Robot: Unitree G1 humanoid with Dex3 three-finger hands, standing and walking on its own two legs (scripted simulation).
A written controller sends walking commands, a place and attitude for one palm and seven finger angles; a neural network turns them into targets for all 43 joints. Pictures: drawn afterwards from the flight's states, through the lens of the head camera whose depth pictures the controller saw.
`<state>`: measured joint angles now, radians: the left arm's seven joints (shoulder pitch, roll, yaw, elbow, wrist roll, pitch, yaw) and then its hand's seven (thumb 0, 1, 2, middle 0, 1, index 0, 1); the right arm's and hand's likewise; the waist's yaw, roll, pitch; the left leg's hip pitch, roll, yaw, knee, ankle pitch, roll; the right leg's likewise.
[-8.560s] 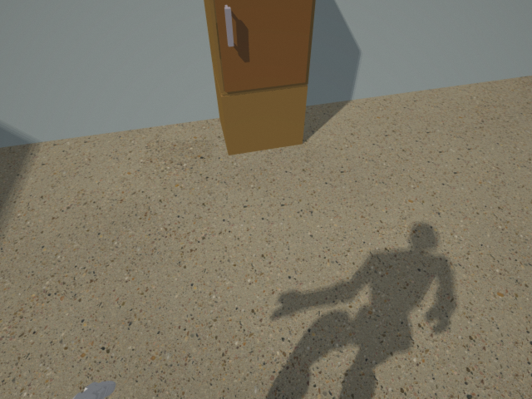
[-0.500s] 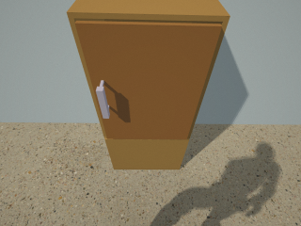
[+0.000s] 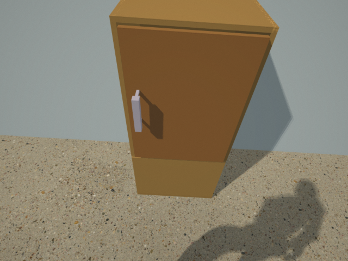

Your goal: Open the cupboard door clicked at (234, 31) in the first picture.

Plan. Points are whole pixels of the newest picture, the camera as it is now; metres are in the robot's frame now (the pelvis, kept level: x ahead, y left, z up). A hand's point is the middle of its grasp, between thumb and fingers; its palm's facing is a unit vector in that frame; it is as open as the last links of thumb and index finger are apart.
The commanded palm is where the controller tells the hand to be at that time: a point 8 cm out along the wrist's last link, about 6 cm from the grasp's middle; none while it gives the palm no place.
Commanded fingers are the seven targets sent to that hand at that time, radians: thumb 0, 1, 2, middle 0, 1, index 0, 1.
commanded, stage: shuffle to correct the standing spot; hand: left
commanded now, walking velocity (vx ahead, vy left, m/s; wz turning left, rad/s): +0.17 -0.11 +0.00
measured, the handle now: (138, 111) +0.60 +0.17 -0.03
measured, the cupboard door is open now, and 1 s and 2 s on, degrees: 0 0 0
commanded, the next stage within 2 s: come to a stop and stand still in 0.42 s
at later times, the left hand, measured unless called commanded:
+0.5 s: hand out of the picture +0.00 +0.11 -0.18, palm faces +0.08 -0.99 -0.15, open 7.4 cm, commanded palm none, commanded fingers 0.00 0.90 0.90 -0.20 -0.30 -0.20 -0.30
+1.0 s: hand out of the picture +0.11 +0.14 -0.18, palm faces +0.02 -0.98 -0.22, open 7.3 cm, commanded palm none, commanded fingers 0.00 0.90 0.90 -0.20 -0.30 -0.20 -0.30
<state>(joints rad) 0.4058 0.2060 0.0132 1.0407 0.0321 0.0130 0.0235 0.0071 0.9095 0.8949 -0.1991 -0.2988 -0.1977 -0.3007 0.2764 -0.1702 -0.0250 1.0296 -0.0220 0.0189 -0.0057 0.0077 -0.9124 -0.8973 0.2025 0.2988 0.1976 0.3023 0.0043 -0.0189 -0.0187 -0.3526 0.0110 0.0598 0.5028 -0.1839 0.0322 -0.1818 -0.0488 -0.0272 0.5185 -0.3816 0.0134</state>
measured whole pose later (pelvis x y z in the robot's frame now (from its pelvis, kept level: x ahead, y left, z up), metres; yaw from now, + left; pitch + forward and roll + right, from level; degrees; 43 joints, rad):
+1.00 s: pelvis +0.07 -0.04 -0.01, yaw -2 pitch +0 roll +0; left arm 0.26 0.15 0.04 0.99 0.03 0.03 0.04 0.01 0.93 0.89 -0.20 -0.30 -0.20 -0.30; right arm 0.11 -0.13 -0.03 0.97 -0.02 0.01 -0.03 0.00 -0.92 -0.90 0.20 0.30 0.20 0.30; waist 0.02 0.00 0.07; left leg -0.40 0.02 0.13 0.52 -0.13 0.07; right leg -0.33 -0.04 -0.04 0.81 -0.49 0.00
